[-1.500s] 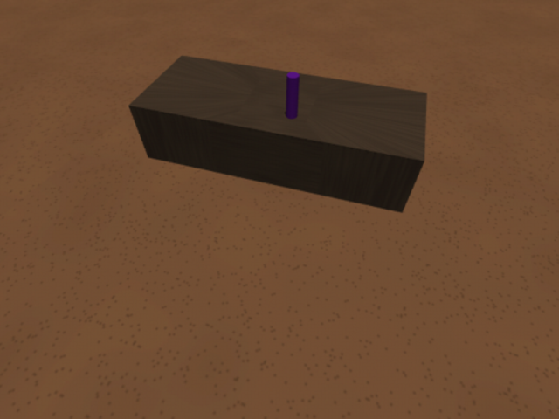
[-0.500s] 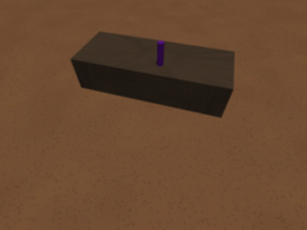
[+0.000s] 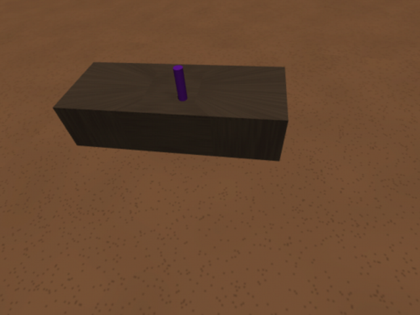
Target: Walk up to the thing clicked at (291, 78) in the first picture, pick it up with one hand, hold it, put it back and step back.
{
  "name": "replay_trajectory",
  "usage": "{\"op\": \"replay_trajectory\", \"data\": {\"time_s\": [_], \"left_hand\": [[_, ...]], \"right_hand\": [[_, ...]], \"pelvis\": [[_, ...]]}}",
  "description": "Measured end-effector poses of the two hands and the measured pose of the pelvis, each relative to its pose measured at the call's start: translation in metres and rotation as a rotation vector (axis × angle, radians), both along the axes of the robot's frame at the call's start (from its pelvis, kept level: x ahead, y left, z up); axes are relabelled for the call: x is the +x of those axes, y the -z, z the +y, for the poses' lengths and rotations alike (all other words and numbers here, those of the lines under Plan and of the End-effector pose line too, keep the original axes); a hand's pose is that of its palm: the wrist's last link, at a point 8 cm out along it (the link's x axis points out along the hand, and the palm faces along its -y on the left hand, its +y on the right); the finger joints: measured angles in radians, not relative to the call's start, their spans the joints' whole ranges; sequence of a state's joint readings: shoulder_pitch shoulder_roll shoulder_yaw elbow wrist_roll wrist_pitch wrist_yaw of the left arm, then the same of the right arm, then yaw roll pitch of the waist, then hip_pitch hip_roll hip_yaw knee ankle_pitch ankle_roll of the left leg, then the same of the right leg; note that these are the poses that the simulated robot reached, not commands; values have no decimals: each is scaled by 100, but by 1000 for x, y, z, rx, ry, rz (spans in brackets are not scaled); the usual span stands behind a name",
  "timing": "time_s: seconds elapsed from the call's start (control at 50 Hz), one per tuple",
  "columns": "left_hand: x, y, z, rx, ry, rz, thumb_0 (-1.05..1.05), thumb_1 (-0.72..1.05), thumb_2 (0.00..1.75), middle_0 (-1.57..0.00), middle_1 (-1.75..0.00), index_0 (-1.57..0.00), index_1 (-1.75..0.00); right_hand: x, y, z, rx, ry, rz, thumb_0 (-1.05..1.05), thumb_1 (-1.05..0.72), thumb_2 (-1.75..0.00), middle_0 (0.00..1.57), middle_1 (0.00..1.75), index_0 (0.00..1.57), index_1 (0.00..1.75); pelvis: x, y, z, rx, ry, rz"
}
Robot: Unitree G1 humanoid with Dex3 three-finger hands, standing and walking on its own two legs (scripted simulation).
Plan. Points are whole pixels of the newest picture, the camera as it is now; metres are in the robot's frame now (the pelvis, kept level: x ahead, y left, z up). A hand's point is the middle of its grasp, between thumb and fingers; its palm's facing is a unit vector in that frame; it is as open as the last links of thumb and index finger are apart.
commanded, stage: walk up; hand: left
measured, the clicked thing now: (180, 83) +1.34 +0.21 -0.33
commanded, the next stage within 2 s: none
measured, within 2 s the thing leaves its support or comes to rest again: neither
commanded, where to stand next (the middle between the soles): +0.85 +0.09 m, yaw -12 degrees
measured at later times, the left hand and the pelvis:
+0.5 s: hand (93, 247) +0.31 +0.32 -0.14, palm faces -0.16 -0.92 -0.37, open 7.4 cm; pelvis +0.23 +0.05 +0.01, yaw -7 degrees
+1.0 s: hand (117, 173) +0.52 +0.31 -0.11, palm faces -0.16 -0.89 -0.43, open 7.4 cm; pelvis +0.43 +0.04 +0.01, yaw -9 degrees
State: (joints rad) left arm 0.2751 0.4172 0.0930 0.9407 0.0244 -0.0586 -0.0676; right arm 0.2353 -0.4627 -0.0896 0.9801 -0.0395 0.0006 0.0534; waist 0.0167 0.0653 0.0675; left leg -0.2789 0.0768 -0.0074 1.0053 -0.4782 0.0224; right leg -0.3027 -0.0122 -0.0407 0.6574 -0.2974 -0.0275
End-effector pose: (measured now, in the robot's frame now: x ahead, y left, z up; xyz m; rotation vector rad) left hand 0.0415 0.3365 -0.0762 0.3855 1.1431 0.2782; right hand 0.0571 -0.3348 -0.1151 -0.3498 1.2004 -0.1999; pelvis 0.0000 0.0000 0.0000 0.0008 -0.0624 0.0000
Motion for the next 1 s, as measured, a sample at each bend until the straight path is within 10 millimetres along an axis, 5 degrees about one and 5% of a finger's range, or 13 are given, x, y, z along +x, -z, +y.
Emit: {"op": "replay_trajectory", "data": {"time_s": [0.2,0.4,0.58,0.76,0.84,1.0], "left_hand": [[60,0,-16,-61,28,58,1,90,89,-21,-30,-20,-30],[185,37,26,-68,90,87,1,90,89,-21,-30,-20,-30],[328,9,27,-65,224,-5,1,91,89,-20,-30,-20,-30],[441,-2,2,-7,285,-89,1,91,89,-20,-30,-20,-30],[464,-3,-6,-2,256,-124,1,91,89,-20,-30,-20,-30],[481,-5,11,-13,214,-39,1,90,89,-21,-30,-20,-30]], "right_hand": [[97,-26,14,37,-29,-78,1,-90,-90,20,29,20,30],[214,-30,53,-14,-15,-172,1,-90,-90,20,29,20,30],[235,-43,69,6,90,-135,0,-90,-90,20,30,20,30],[261,-5,42,37,157,-29,0,-90,-90,20,30,20,30],[299,6,38,46,146,-1,1,-90,-90,20,29,20,30],[393,-13,47,45,86,-64,1,-90,-90,20,29,20,30]], "pelvis": [[80,-16,3,-22,53,16],[185,5,43,-8,89,16],[262,-16,50,8,133,20],[344,2,28,15,149,15],[372,5,24,-7,147,7],[427,-7,37,-22,151,24]]}}
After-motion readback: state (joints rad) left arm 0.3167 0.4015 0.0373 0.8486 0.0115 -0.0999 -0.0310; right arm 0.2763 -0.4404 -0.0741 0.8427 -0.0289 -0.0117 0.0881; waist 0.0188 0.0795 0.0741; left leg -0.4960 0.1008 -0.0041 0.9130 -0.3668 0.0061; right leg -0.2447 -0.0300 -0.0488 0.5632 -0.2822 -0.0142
